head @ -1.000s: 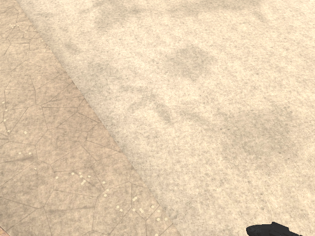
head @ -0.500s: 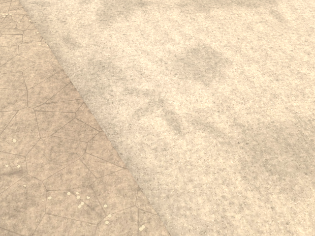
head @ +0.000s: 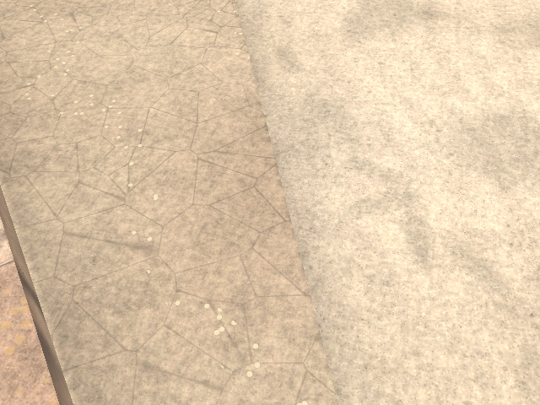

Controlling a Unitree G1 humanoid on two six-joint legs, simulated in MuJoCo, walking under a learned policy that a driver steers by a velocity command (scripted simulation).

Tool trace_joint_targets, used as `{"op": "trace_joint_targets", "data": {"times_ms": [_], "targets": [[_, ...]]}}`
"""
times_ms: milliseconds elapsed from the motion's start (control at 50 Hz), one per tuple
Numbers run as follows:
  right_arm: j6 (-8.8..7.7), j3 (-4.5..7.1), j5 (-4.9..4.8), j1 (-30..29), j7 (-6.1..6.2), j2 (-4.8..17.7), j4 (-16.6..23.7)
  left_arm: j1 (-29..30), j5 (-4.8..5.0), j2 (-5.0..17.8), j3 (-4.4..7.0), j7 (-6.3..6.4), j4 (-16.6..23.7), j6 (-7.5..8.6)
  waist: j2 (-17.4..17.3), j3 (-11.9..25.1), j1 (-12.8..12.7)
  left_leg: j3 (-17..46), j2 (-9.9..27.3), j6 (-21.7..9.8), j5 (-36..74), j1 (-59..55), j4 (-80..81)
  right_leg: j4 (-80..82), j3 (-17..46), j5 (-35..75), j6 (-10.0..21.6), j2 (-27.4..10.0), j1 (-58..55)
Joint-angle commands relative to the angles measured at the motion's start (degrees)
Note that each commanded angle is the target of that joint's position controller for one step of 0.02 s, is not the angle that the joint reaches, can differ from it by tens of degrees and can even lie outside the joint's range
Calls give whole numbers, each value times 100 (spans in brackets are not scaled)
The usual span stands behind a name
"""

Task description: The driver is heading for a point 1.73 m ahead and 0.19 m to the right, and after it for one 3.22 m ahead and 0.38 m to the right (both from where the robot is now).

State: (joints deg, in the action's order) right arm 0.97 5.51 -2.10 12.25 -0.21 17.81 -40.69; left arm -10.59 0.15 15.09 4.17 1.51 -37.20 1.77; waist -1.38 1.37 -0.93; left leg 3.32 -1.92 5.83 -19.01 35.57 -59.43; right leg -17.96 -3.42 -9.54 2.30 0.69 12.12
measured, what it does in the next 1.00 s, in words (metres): walks ahead: left foot, then right foot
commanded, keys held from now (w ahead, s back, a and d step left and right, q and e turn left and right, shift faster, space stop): q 0.02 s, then no key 0.24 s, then w+e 0.60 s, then e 0.10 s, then no key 0.04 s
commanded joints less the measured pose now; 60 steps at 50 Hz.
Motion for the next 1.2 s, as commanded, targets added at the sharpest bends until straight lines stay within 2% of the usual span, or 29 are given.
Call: {"op": "trace_joint_targets", "data": {"times_ms": [20, 140, 220, 260, 280, 300, 360, 460, 560, 620, 640, 680, 700, 720, 740, 760, 780, 820, 860, 940, 980, 1040, 1080, 1100, 1120, 1140, 1160, 1180, 1200], "targets": [[231, -39, -68, -264, 32, -48, 480, 476, -105, 756, 219, -48, 377, -169, 882, 138, 108, -253, 283, -6, 459, 2, 295, 290, 383, 2321, 809, -1265, -227], [225, -56, 110, -886, 52, 113, 606, 287, -2, 922, 261, -130, 188, -114, 842, 287, -25, -249, 329, -278, -12, -799, 1768, 262, 635, 1515, 1117, -1608, -561], [124, -73, 139, -813, 32, 61, 396, 49, 85, 818, 215, -88, 48, -160, 776, 368, 92, -407, 128, -569, 861, -1922, 3817, -346, 622, 1500, 770, -1406, -758], [106, -28, 235, -436, 120, 461, 329, -14, -131, 414, 62, -129, 125, -36, 116, 1077, 83, 581, 1014, -902, 3701, -3787, 3500, -1099, 210, 763, 89, -941, 104], [144, -110, 227, -665, 147, 229, 67, -326, -236, -80, -95, -181, 131, 23, -791, 1248, -292, 855, 1322, -1485, 2903, -3773, 3345, -777, 87, -530, -293, -647, 346], [188, -161, 238, -690, 93, -101, 137, -129, -207, 113, -94, -204, 44, 22, -638, 998, -22, 885, 1139, -1537, 1226, -3373, 3587, -801, 17, -722, -403, -516, 193], [146, 64, 153, -449, 76, 635, -101, 225, -12, 486, 52, -183, 140, -58, -859, -227, 328, 1537, 1446, -1650, -2158, -2859, 4465, -1942, -278, -1480, -265, -107, 1401], [-360, 78, 87, 190, 191, 427, -617, -6, 238, 603, 247, -66, 151, 27, -662, -625, 448, 2131, 2274, -2056, -1801, -3377, 4916, -4437, 927, -1847, -78, -526, 3410], [-521, 74, 181, -321, 188, 380, -737, 49, 66, 188, 144, -152, 208, -5, -352, -270, 235, 89, 1642, -1534, 210, -2579, 4884, -3450, 351, -407, -253, -580, 2084], [-584, 132, 151, -241, 134, 553, -751, 76, 64, 297, 187, -218, 278, -20, -223, -352, 270, -636, 1353, -1459, 278, -1971, 4385, -2989, 53, 394, -302, -404, 1256], [-759, -142, 854, -121, 48, 13, -480, -941, -765, -258, -104, -521, -189, 250, -51, -390, 214, -568, 1726, -1384, -635, -1590, 4765, -3187, 43, 182, 1, -519, 599], [-709, -131, 729, -593, -57, 427, -319, -1047, -497, 322, 156, -696, -278, 563, 8, -568, -180, -672, 1601, -1335, -998, -1378, 4024, -2789, -124, -397, 162, -266, -63], [-584, -114, 655, -788, -109, 597, -180, -1587, -392, 621, 298, -713, -567, 727, 454, -447, -483, -1003, 1307, -1379, -1223, -1371, 2830, -2060, -413, -507, 69, 11, -666], [-500, -181, 796, -259, -133, 302, -172, -2234, -477, 821, 388, -645, -886, 863, 1247, -103, -519, -1459, 755, -1367, -1011, -1104, 880, -1738, -333, -564, 79, 261, -1591], [-509, -337, 925, 301, -268, -204, -117, -2753, -405, 1389, 395, -498, -805, 902, 1952, 423, -419, -1114, 52, -1123, -1829, 414, -1212, -1073, 2374, -187, 1090, -762, -2769], [-684, -453, 728, -106, -522, -278, 148, -2951, -368, 1558, 325, -458, -757, 960, 1759, 258, -833, 269, -322, -1205, -1500, 2212, -1870, 265, 5357, -2795, 1643, -1669, -3018], [-869, -378, 648, -859, -379, 32, 189, -2577, -338, 1111, 184, -426, -821, 984, 747, -781, -874, 770, 49, -1173, -815, 3150, -2565, 73, 5419, -3271, 1729, -1999, -2119], [-939, -349, 733, -451, -130, 396, 99, -1644, -364, 589, -137, -517, -793, 867, 260, -400, -193, 683, 449, -1074, 218, 2430, -2752, -299, 4401, -2848, 1704, -1634, -666], [-827, -558, 891, -378, -114, 70, 135, -576, -498, 147, -386, -481, -626, 762, 242, -476, 170, 515, 678, -981, 1188, 1803, -2123, -176, 3397, -2195, 1495, -1212, 709], [-746, -694, 639, -1370, -130, 64, 750, -629, -355, 378, -359, -281, -617, 880, 161, -195, -50, -276, 555, -349, 1657, 540, 749, -140, 2043, 714, 1230, -389, 1073], [-629, -755, 623, -1527, -203, -37, 763, -1185, -231, 692, -244, -385, -810, 844, 479, -183, -202, -554, 326, -352, 1687, 115, 1686, -337, 1959, 1470, 1038, -386, 715], [-588, -726, 595, -1707, -309, 132, 802, -1368, -255, 886, -111, -564, -741, 697, 370, -206, -247, -660, -28, -606, 2514, -613, 2389, -472, 2115, 1971, 779, -571, 540], [-631, -627, 507, -513, -300, 310, 395, -686, -239, 944, -100, -663, -345, 627, 188, 139, 415, -856, -250, -837, 3230, -2204, 2532, -1297, 1632, 3573, 173, -265, 907], [-690, -528, 579, 1682, -227, 424, -301, 229, -407, 1000, -85, -726, 68, 667, 8, 646, 1351, -662, -102, -1043, 3719, -4183, 2278, -2731, 1311, 4387, -338, 69, 1892], [-789, -413, 401, 3229, -203, 670, -768, -225, -380, 85, -289, -707, 56, 751, -1833, 2200, 1402, 1142, 1644, -2820, 6737, -6592, 2271, -6117, 954, -1009, -943, 856, 3121], [-813, -376, 617, 2957, -217, 549, -619, -779, -325, 22, -301, -678, 76, 676, -641, 2640, 1050, 2671, 2471, -3242, 6126, -6589, 2876, -6413, 1352, -2670, -725, 782, 3911], [-634, -237, 134, 1231, -5, 454, -312, -877, 287, 415, -215, -316, -375, 380, -95, 1391, 623, 2112, 2224, -2698, 6092, -5244, 3012, -5689, 1229, -2026, -508, 400, 3408], [-489, -365, 110, 338, 97, 91, -81, -822, 137, 251, -285, -236, -318, 155, 93, 814, 143, 1824, 1860, -2460, 5100, -3869, 3338, -4809, 1088, -1823, -478, 122, 2905], [-667, -705, 403, 35, -37, -392, 86, -303, -766, 389, -279, -229, -36, 209, 106, 770, 97, 1612, 1521, -2409, 3081, -2349, 3595, -4605, 1253, -1660, -336, -401, 2487]]}}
